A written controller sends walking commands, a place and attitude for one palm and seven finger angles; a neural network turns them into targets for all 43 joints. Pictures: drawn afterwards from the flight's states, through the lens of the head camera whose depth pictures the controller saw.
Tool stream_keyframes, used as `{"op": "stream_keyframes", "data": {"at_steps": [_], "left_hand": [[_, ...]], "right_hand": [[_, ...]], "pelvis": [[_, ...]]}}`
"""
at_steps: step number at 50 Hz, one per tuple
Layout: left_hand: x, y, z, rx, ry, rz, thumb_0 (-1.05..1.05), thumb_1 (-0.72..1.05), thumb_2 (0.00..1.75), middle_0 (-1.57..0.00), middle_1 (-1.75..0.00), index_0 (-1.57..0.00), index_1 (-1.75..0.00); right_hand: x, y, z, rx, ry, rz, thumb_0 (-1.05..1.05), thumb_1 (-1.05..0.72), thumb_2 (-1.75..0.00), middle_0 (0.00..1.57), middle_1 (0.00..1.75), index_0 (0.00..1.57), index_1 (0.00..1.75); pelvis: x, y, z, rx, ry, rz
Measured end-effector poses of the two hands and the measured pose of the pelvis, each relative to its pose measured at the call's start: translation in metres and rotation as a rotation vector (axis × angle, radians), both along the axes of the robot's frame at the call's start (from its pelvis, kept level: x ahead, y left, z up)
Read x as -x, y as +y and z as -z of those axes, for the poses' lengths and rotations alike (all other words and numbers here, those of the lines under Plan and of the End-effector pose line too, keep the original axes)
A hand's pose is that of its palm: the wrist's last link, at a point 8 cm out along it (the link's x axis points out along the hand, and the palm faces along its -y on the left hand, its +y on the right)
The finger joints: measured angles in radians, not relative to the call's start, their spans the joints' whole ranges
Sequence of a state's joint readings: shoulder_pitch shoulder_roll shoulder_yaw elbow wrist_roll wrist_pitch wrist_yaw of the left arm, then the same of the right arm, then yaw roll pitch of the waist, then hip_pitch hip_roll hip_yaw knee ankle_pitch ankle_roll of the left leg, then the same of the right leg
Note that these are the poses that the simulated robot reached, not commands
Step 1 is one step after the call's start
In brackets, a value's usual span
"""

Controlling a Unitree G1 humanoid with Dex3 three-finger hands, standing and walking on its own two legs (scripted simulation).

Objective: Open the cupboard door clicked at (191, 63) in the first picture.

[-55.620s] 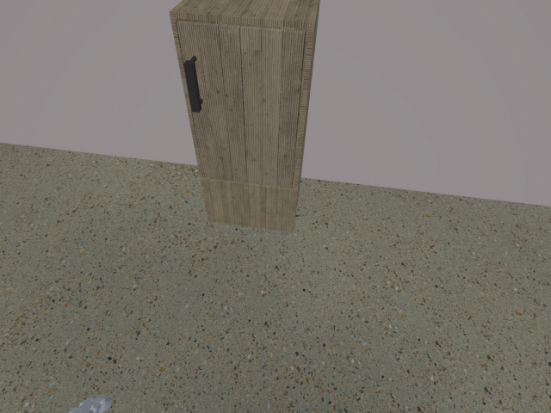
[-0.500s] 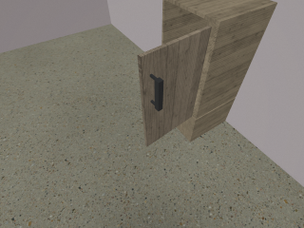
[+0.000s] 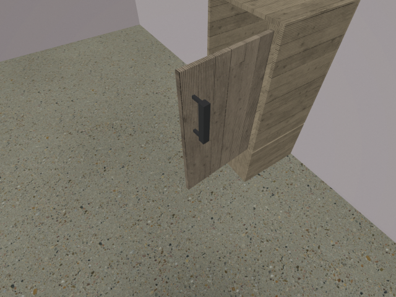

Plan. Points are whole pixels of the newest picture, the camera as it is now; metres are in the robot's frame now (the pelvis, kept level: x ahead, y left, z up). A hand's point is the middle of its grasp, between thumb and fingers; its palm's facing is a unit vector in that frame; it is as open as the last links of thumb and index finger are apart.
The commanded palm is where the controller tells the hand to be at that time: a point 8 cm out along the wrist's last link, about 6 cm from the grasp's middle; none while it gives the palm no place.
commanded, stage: look to check the result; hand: left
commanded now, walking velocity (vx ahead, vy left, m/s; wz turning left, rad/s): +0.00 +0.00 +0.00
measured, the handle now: (199, 119) +0.61 +0.03 -0.04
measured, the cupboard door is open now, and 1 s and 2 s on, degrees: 95 95 95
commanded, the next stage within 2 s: stand and wait in 0.40 s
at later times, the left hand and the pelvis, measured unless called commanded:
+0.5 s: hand out of the picture +0.08 +0.20 -0.16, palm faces +0.01 -0.96 -0.29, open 7.4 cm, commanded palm none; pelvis +0.01 -0.01 +0.00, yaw +0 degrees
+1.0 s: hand out of the picture +0.09 +0.21 -0.16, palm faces +0.00 -0.95 -0.30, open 7.4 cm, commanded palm none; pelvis +0.02 -0.02 +0.00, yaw +0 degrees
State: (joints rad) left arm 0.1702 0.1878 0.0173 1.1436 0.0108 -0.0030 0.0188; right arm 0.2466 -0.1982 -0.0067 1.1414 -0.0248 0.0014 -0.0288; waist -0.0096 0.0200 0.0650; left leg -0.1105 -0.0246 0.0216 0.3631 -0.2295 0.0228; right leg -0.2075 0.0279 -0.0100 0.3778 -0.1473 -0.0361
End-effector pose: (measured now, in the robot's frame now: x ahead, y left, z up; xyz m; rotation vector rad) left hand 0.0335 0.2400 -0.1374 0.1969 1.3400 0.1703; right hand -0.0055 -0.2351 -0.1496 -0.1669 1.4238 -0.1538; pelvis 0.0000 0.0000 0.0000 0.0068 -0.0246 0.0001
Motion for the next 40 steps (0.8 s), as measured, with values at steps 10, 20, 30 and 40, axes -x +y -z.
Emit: {"op": "stream_keyframes", "data": {"at_steps": [10, 20, 30, 40], "left_hand": [[-0.018, 0.006, -0.006, -0.028, -0.027, 0.009, 0.01, 0.90, 0.89, -0.20, -0.30, -0.21, -0.30], [-0.033, 0.009, -0.010, -0.044, -0.056, 0.017, 0.01, 0.90, 0.89, -0.20, -0.30, -0.21, -0.30], [-0.042, 0.010, -0.012, -0.053, -0.067, 0.025, 0.01, 0.90, 0.89, -0.20, -0.30, -0.21, -0.30], [-0.046, 0.011, -0.014, -0.064, -0.073, 0.029, 0.01, 0.90, 0.89, -0.20, -0.30, -0.21, -0.30]], "right_hand": [[-0.025, -0.008, 0.000, 0.006, -0.042, -0.015, 0.00, -0.91, -0.90, 0.20, 0.30, 0.20, 0.30], [-0.047, -0.023, -0.004, 0.029, -0.077, -0.034, 0.00, -0.91, -0.90, 0.20, 0.30, 0.20, 0.30], [-0.057, -0.039, -0.008, 0.054, -0.088, -0.045, 0.00, -0.91, -0.90, 0.20, 0.30, 0.20, 0.30], [-0.058, -0.047, -0.010, 0.064, -0.085, -0.047, 0.00, -0.91, -0.90, 0.20, 0.30, 0.20, 0.30]], "pelvis": [[-0.007, -0.003, -0.001, 0.000, 0.001, -0.001], [-0.012, -0.008, -0.001, 0.000, 0.002, -0.004], [-0.014, -0.013, -0.002, 0.000, 0.002, -0.004], [-0.016, -0.016, -0.003, 0.002, 0.002, -0.004]]}}
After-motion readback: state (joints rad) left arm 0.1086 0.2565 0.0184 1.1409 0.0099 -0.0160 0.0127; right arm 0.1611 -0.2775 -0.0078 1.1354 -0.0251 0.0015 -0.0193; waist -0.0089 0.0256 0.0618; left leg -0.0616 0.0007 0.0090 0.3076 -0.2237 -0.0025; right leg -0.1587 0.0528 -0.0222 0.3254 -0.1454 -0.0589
